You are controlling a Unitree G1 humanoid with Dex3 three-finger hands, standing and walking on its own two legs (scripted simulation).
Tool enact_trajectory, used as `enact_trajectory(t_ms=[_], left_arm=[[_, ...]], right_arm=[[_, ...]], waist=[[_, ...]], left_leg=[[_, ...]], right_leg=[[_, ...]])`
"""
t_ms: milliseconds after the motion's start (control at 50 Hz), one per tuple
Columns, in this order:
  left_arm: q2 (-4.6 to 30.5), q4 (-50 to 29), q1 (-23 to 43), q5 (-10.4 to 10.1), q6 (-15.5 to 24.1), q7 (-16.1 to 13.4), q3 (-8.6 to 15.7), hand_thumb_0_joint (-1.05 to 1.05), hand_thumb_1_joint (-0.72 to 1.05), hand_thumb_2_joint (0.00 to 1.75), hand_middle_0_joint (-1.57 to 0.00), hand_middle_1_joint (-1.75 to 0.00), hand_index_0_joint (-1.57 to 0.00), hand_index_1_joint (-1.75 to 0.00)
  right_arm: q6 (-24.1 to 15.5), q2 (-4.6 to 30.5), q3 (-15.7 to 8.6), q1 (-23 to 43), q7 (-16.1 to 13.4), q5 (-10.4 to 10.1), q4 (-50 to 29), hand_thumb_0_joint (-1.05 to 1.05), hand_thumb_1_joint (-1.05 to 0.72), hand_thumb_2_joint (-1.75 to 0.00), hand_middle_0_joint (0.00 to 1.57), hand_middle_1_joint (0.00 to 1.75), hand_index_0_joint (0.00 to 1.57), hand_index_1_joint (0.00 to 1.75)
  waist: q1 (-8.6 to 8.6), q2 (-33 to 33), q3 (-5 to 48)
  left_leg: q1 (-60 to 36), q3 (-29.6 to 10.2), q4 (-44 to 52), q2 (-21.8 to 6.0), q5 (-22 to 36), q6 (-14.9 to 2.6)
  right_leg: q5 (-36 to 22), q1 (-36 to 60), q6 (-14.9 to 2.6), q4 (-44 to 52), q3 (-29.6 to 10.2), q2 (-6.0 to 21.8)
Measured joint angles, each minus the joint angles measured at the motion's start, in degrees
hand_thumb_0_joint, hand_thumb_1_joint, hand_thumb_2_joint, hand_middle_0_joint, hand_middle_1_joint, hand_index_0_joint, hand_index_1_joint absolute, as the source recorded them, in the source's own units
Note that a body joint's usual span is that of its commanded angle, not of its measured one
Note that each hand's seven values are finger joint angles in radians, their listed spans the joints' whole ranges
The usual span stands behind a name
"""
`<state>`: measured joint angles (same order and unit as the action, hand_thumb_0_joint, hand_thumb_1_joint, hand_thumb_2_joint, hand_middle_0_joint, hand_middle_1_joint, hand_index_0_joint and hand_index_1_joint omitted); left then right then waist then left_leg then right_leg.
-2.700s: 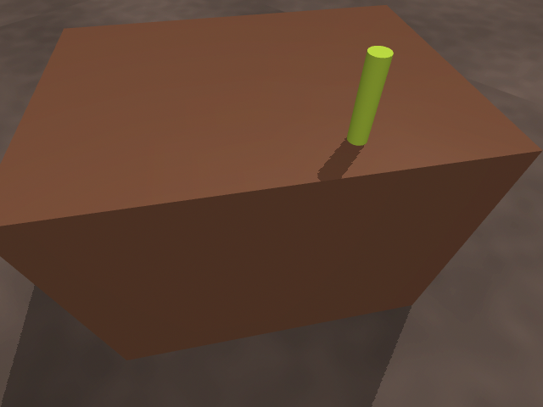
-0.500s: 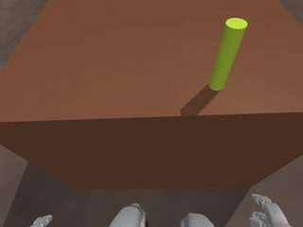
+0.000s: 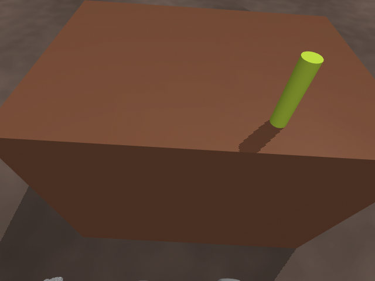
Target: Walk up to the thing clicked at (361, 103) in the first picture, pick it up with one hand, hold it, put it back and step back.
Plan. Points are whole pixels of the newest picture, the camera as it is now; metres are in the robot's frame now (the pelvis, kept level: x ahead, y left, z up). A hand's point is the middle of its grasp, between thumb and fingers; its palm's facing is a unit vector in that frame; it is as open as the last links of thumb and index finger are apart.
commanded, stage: walk up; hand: right
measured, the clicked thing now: (292, 94) +0.48 -0.22 +0.14
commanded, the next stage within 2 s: stand in 1.02 s
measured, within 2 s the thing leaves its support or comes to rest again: neither
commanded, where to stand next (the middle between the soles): +0.07 +0.00 m, yaw -3 degrees
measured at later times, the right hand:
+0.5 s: hand out of the picture +0.10 -0.26 -0.13, palm faces -0.01 +0.94 -0.34, open 7.3 cm
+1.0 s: hand out of the picture +0.06 -0.26 -0.14, palm faces +0.03 +0.94 -0.34, open 7.3 cm
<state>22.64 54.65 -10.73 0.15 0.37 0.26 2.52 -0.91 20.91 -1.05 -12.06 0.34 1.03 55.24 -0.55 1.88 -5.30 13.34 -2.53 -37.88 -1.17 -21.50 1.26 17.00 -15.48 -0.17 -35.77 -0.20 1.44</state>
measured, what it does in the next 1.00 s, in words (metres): stands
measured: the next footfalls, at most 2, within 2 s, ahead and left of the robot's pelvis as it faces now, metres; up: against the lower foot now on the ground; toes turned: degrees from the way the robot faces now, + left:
none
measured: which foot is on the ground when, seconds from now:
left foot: down 0.00-1.00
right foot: down 0.00-1.00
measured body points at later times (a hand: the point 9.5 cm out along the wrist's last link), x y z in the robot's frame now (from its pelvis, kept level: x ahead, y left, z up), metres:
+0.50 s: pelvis +0.00 -0.01 +0.02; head +0.00 -0.01 +0.47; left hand +0.09 +0.30 -0.11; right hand +0.10 -0.31 -0.11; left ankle -0.01 +0.14 -0.72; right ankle +0.02 -0.14 -0.72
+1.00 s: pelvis +0.01 +0.00 +0.02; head +0.01 -0.01 +0.47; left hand +0.10 +0.29 -0.11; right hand +0.06 -0.31 -0.11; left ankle -0.01 +0.14 -0.72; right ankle +0.02 -0.14 -0.72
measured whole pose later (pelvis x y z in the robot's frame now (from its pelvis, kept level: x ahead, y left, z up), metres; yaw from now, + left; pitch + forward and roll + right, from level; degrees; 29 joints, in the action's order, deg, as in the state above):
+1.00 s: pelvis +0.01 +0.00 +0.02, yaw -3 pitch -3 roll +0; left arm 19.4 65.4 -5.2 0.6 0.5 0.8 1.0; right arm -0.5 20.1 -1.0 -7.4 0.4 0.9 64.8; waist 0.1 -0.1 -3.1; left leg 4.5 0.3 -21.2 -1.9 -13.9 1.7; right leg 10.7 -9.3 1.4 -22.7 -2.6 1.0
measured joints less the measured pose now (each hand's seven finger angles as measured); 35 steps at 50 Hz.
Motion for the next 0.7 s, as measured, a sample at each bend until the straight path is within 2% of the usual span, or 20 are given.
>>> enact_trajectory(t_ms=[40, 120, 180, 420, 700], left_arm=[[-1.0, 0.9, 0.8, 0.3, 0.3, 0.0, -0.6, 0.01, 0.90, 0.90, -0.21, -0.30, -0.21, -0.30], [-1.7, 2.4, 1.3, 0.3, 0.0, 0.8, -1.6, 0.01, 0.90, 0.90, -0.21, -0.30, -0.21, -0.30], [-2.2, 3.7, 1.9, 0.3, 0.3, 0.9, -1.9, 0.01, 0.90, 0.90, -0.21, -0.30, -0.21, -0.30], [-2.0, 7.5, 4.7, 0.1, 0.6, 0.7, -1.8, 0.01, 0.90, 0.90, -0.21, -0.30, -0.21, -0.30], [-3.0, 10.1, 5.4, 0.4, 0.2, 0.8, -1.6, 0.01, 0.90, 0.90, -0.21, -0.30, -0.21, -0.30]], right_arm=[[0.4, 0.4, -0.1, 1.6, -0.3, -0.6, 0.0, 0.00, -0.91, -0.90, 0.20, 0.30, 0.21, 0.30], [0.1, 0.1, -0.1, 3.1, -0.4, -0.6, 0.8, 0.00, -0.91, -0.90, 0.20, 0.30, 0.21, 0.30], [0.0, 0.2, 0.3, 3.9, -0.1, -0.6, 2.0, 0.00, -0.91, -0.90, 0.20, 0.30, 0.21, 0.30], [0.1, -0.4, 0.6, 6.7, 0.2, -0.5, 5.5, 0.00, -0.91, -0.90, 0.20, 0.30, 0.21, 0.30], [0.4, -0.2, 0.2, 5.0, 0.2, -0.1, 9.2, 0.00, -0.91, -0.90, 0.20, 0.30, 0.21, 0.30]], waist=[[0.31, -1.6, -0.6], [0.23, -1.2, 1.0], [-0.20, -2.0, 2.0], [-0.39, -2.4, 2.2], [0.33, -1.8, 2.1]], left_leg=[[0.0, -0.7, -0.3, -0.8, 0.0, 0.21], [-1.4, 0.0, 3.3, 0.4, 1.7, 0.01], [-2.4, 0.1, 5.0, 0.2, 2.4, 0.04], [-6.1, 0.9, 11.6, -0.1, 5.8, 0.46], [-7.9, 1.9, 15.9, -0.5, 7.9, 0.54]], right_leg=[[-0.8, 0.8, 1.13, 1.1, 0.7, -0.7], [-0.4, 0.7, 1.42, 1.5, 0.0, 0.5], [-1.1, 1.6, 1.54, 3.2, 0.0, 0.4], [-4.0, 4.5, 1.37, 8.4, -0.6, 0.1], [-6.3, 5.7, 1.41, 12.3, -1.5, -0.2]])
